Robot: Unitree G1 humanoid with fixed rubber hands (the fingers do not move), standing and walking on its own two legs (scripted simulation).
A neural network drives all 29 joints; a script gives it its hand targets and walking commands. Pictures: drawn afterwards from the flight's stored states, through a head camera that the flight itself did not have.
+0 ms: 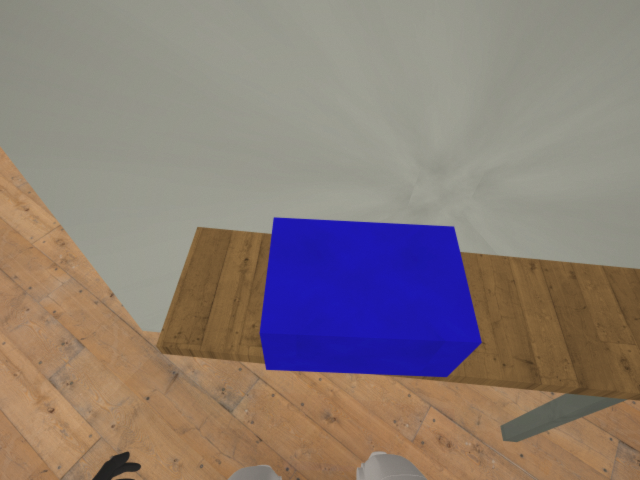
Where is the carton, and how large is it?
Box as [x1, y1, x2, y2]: [260, 217, 481, 376]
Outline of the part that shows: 274,217 260,326 260,337 266,369 447,376 481,342 455,232 452,226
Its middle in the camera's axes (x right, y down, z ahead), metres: +0.07 +0.09 +0.62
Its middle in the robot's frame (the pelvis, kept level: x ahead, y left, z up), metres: +0.39 -0.07 -0.09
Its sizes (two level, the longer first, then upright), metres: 0.293 0.197 0.146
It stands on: a table, 0.59 m high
